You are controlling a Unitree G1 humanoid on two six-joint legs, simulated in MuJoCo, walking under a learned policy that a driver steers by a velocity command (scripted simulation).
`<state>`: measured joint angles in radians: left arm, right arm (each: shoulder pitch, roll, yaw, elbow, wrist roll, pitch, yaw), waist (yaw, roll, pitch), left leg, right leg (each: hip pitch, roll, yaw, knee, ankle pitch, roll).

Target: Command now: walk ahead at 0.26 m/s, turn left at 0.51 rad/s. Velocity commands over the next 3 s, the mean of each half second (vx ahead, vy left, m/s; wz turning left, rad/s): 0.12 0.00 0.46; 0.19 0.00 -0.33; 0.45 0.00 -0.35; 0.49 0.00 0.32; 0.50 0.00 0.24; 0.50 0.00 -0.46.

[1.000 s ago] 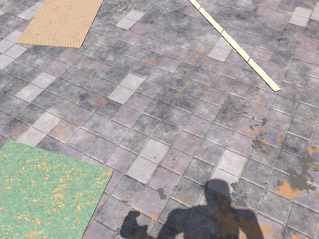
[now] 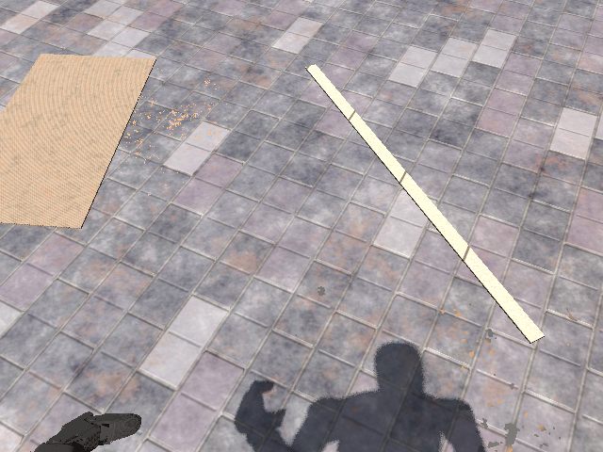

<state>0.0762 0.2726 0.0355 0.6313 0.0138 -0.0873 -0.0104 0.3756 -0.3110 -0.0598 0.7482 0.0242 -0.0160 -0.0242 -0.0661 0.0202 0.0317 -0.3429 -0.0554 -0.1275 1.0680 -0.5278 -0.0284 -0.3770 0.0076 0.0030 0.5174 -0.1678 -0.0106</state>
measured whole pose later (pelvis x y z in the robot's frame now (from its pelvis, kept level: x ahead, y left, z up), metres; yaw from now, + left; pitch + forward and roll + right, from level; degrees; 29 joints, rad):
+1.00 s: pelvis +0.18 +0.01 +0.02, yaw +0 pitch +1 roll +3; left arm 0.45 0.25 0.05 0.86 -0.01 -0.05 0.02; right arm 0.07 -0.31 -0.10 0.73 0.01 -0.07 0.02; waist 0.06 0.03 0.02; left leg -0.55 0.01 -0.04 0.79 -0.14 -0.03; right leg -0.05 0.00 0.08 0.30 -0.27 -0.05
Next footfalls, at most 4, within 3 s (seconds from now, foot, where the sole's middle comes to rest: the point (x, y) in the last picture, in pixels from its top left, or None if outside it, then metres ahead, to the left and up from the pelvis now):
0.34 left None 0.16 0.15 -0.77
0.78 right None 0.15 -0.08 -0.77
1.22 left None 0.45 0.15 -0.77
1.68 right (369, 353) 0.69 -0.16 -0.77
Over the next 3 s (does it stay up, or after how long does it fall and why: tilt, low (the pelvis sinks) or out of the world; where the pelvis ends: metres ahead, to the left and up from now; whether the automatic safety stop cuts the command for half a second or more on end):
stays up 1.27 0.03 0.01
